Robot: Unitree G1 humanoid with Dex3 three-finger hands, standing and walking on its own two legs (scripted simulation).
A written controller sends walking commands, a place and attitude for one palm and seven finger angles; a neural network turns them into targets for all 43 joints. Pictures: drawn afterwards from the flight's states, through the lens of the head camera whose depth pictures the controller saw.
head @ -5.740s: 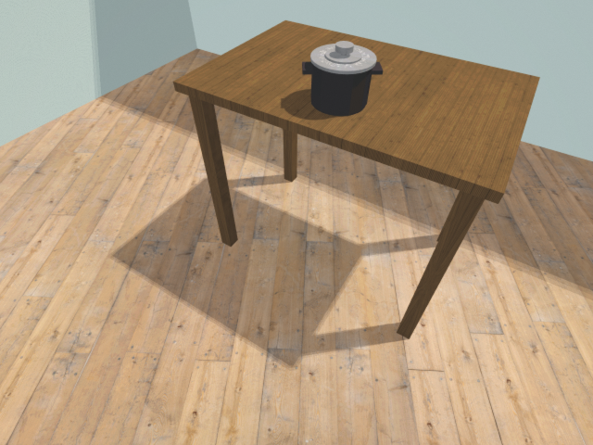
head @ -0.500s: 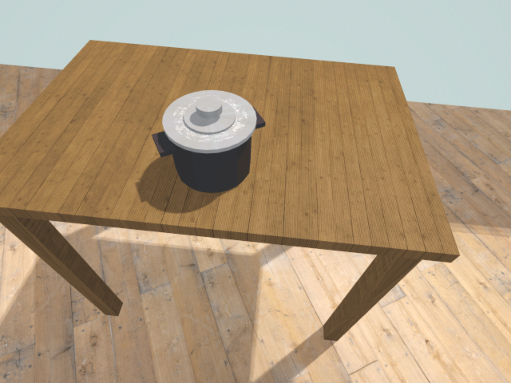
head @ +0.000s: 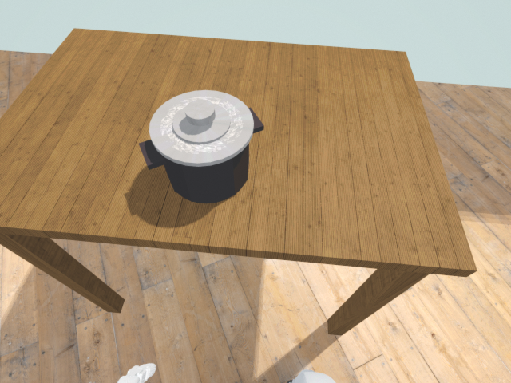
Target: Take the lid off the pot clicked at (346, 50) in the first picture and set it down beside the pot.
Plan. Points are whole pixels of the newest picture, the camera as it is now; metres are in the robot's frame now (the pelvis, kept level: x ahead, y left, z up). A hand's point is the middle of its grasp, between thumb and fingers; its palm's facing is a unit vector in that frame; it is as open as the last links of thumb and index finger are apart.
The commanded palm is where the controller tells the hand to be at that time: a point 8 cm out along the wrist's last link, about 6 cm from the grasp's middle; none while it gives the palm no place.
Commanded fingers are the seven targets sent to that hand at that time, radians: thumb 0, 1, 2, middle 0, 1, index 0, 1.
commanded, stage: come to a stop and stand still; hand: left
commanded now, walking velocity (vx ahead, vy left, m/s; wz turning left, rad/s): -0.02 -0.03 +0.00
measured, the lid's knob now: (200, 112) +0.48 +0.11 +0.14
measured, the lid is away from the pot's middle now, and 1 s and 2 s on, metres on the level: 0.00 0.00 0.00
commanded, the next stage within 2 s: look again from close up in 1.08 s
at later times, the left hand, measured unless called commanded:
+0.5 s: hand out of the picture -0.01 +0.17 -0.16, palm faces +0.04 -0.97 -0.24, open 7.4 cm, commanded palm none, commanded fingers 0.00 0.90 0.90 -0.20 -0.30 -0.20 -0.30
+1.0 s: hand out of the picture +0.01 +0.14 -0.16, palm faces +0.01 -0.97 -0.23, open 7.3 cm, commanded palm none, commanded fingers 0.00 0.90 0.90 -0.20 -0.30 -0.20 -0.30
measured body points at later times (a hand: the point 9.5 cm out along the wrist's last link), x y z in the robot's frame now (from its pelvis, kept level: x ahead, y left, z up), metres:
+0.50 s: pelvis -0.02 -0.02 +0.00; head -0.01 -0.03 +0.45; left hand -0.01 +0.22 -0.14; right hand +0.06 -0.24 -0.15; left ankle -0.06 +0.07 -0.73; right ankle -0.01 -0.14 -0.73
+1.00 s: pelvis -0.01 -0.04 +0.01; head +0.01 -0.05 +0.46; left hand +0.01 +0.19 -0.14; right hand -0.04 -0.25 -0.16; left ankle -0.05 +0.07 -0.73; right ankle -0.01 -0.14 -0.73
